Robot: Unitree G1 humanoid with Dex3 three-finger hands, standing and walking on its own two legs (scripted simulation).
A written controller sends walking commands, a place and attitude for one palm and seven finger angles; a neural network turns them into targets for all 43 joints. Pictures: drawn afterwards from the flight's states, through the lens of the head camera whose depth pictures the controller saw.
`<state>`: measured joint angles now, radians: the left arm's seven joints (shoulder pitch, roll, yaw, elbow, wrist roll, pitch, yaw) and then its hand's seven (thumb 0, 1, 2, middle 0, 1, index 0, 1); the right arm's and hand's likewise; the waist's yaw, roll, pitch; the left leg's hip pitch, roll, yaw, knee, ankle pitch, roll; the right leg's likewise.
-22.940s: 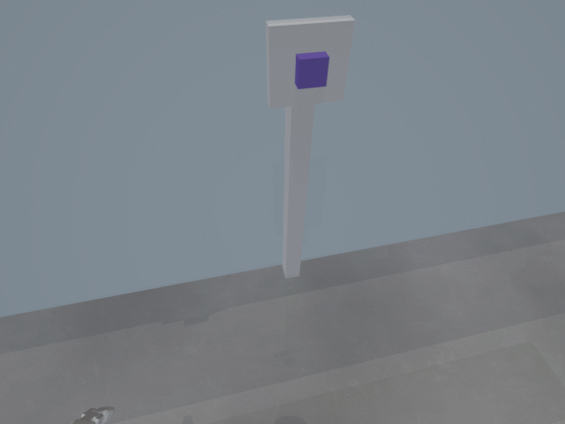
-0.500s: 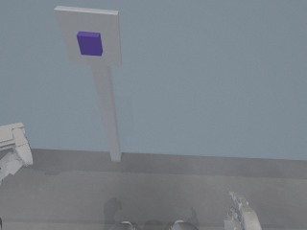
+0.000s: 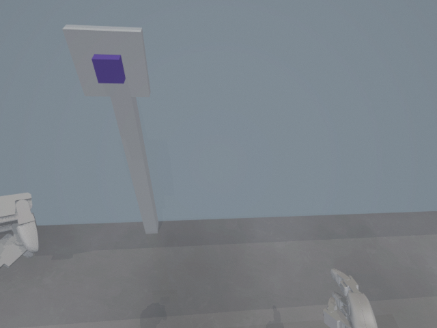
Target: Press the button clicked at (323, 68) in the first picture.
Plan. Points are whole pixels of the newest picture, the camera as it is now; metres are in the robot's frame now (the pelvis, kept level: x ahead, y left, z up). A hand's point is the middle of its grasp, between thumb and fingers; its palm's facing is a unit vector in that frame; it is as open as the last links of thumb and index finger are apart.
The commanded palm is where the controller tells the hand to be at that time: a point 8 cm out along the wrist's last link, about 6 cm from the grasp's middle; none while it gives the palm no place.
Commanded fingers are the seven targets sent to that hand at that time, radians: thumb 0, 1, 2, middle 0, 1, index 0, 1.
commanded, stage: stop stepping back and stand still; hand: left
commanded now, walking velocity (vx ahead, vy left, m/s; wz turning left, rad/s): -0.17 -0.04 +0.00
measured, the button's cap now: (109, 68) +0.67 +0.32 +0.14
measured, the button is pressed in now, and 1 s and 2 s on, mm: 0 0 0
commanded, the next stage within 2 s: let the arm hang, fingers relaxed in 1.44 s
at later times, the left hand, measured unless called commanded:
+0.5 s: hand out of the picture +0.05 +0.28 +0.19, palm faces +0.38 -0.81 -0.44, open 3.1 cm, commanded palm +0.02 +0.33 +0.19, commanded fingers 0.00 0.90 0.90 -1.30 -1.50 -1.30 -1.50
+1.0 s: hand out of the picture +0.06 +0.31 +0.17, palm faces +0.43 -0.74 -0.51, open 3.1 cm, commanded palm +0.00 +0.34 +0.19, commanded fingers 0.00 0.90 0.90 -1.30 -1.50 -1.30 -1.50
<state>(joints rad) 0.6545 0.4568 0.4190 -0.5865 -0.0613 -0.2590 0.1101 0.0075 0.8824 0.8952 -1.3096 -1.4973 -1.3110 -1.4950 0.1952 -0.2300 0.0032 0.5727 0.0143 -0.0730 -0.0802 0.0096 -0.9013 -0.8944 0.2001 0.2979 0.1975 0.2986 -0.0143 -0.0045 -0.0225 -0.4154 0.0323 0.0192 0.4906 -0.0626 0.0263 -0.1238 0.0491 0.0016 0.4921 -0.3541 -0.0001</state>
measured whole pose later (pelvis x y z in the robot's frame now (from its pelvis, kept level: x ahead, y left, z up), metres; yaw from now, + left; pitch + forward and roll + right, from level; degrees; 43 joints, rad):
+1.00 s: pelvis -0.12 +0.05 -0.01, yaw +3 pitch -1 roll -1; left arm 0.60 0.42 0.41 -0.53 -0.02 -0.21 0.15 0.01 0.89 0.90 -1.31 -1.50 -1.31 -1.50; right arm 0.24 -0.19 0.01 0.65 -0.01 -0.07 -0.05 0.01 -0.90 -0.89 0.20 0.30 0.20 0.30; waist 0.00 0.03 0.01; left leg -0.37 0.07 0.00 0.84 -0.44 0.00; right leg -0.31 -0.01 -0.11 0.60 -0.26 -0.03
